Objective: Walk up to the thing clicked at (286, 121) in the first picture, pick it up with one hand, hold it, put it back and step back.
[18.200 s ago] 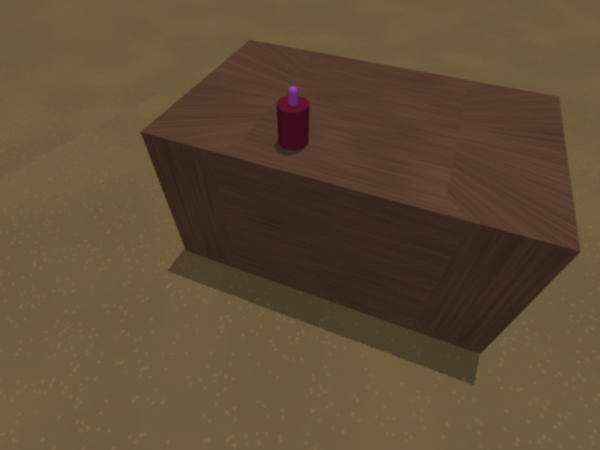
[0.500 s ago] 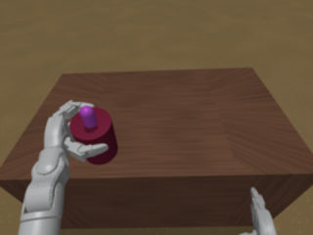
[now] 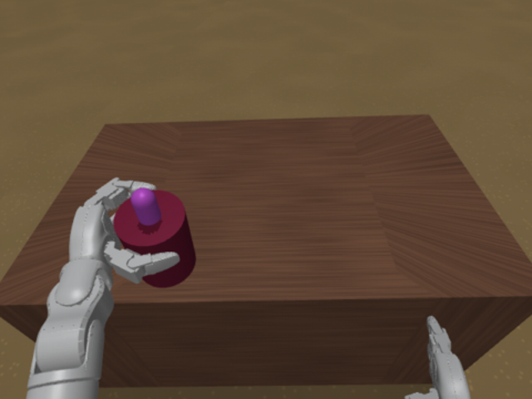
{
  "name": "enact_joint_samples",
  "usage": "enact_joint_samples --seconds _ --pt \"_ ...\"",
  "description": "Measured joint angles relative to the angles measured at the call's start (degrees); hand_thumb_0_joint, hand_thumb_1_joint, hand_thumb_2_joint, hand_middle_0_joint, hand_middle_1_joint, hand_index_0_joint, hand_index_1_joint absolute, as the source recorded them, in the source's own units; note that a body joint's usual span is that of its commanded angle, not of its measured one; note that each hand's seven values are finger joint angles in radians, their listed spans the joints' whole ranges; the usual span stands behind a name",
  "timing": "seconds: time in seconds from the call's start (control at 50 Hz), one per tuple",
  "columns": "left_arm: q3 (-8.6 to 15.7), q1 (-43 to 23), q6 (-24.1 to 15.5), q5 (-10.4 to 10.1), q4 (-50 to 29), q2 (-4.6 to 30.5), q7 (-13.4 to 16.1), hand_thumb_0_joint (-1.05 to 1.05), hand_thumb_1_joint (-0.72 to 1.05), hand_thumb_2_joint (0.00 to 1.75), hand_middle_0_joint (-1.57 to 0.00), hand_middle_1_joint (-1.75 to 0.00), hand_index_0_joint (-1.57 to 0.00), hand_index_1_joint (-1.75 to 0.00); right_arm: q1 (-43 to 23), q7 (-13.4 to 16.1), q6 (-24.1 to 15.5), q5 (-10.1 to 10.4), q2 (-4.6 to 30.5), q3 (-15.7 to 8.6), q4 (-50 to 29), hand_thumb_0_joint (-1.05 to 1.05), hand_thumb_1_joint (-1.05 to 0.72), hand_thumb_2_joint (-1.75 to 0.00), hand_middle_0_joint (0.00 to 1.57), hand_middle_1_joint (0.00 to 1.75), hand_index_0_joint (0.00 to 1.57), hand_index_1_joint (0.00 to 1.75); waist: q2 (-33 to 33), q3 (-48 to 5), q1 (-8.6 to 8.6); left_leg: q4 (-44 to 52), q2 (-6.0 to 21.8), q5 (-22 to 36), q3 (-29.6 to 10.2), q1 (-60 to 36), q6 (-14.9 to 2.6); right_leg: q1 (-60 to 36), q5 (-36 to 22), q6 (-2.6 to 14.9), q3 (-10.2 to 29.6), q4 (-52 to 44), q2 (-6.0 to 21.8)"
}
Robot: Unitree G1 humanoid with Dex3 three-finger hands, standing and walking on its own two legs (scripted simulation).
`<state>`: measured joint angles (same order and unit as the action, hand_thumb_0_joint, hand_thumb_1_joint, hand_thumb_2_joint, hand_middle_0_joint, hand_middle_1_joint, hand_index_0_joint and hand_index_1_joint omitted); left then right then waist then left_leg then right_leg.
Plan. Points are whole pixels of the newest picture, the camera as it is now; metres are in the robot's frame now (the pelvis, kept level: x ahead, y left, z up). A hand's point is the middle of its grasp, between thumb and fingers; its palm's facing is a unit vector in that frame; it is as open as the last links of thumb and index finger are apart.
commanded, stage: hold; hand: left
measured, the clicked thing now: (156, 231) +0.32 +0.15 +0.14
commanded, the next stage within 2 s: crouch in 1.54 s
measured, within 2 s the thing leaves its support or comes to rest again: neither
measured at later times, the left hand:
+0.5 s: hand (144, 223) +0.33 +0.17 +0.15, palm faces +0.11 -0.99 -0.06, open 11.9 cm
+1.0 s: hand (144, 223) +0.33 +0.16 +0.15, palm faces +0.11 -0.99 -0.05, open 11.9 cm
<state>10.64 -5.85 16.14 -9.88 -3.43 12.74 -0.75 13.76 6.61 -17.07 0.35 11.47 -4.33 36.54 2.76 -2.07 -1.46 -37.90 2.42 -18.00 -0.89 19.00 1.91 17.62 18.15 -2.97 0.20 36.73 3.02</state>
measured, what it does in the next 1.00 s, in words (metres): stands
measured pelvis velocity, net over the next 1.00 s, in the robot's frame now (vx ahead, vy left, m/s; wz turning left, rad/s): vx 0.01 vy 0.00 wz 0.00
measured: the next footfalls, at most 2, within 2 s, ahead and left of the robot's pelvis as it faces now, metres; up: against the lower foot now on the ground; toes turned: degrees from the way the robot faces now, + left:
none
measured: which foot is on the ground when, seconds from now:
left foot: down 0.00-1.00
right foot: down 0.00-1.00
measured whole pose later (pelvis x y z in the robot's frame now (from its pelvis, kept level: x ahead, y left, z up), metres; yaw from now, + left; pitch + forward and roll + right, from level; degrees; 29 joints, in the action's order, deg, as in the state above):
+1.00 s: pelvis +0.01 +0.00 +0.00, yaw +0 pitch -1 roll +0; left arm 10.8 -5.7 17.5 -10.1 -4.9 12.1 -0.7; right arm 13.3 6.5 -16.5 0.2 11.3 -4.7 37.1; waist 3.0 -2.0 -1.5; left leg -36.0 2.4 -17.6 -1.1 17.1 2.0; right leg 15.6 17.9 -2.9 -0.1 34.9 3.1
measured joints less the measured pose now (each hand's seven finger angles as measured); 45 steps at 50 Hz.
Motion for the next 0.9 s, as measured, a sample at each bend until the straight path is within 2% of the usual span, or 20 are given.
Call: enact_joint_samples --seconds 0.22,0.62,0.82,0.9 --pt "-0.04 -0.63 0.7 -0.56 -0.3 -0.37 -0.34 -0.06 -0.61 0.85 -0.57 -1.03 -0.65 -1.11 -0.12 0.08 -0.38 -0.03 -0.02 -0.16 0.58 -0.01 0.5 -0.07 0.05 0.05 0.05 0.05 0.41 -0.14 -0.01 0.85 -0.07 0.14 0.12 -0.54 -0.05 -0.42 -0.06 -0.04 0.06 -0.66 0.08" --pt "0.45 0.25 0.9 -0.23 -0.85 -0.12 -0.23 -0.06 -0.61 0.85 -0.57 -1.04 -0.65 -1.12 -0.55 -0.03 0.27 0.0 0.0 -0.3 0.74 -0.01 0.5 -0.07 0.05 0.05 0.05 0.05 0.09 -0.03 -0.04 1.31 -0.15 -0.01 -0.02 -1.12 -0.1 -1.25 -0.04 -0.11 -0.14 -1.48 0.17" --pt "-0.84 1.19 1.11 -0.04 -2.32 -0.64 -0.16 -0.06 -0.61 0.85 -0.57 -1.04 -0.65 -1.12 -0.41 -0.38 -0.11 -0.11 -0.18 -0.39 0.71 -0.01 0.5 -0.07 0.05 0.05 0.05 0.05 0.34 0.07 0.12 1.49 -0.14 0.02 -0.1 -1.42 -0.08 -1.65 -0.12 -0.09 -0.23 -1.8 0.16" --pt "-0.6 1.15 1.17 -0.41 -2.61 -0.77 -0.18 -0.06 -0.61 0.85 -0.57 -1.04 -0.65 -1.12 -0.4 -0.22 0.14 -0.14 -0.23 -0.45 0.49 -0.01 0.5 -0.07 0.05 0.05 0.05 0.05 0.38 0.1 0.03 1.66 -0.1 0.14 -0.14 -1.69 -0.04 -1.88 -0.17 -0.06 -0.28 -1.87 0.12"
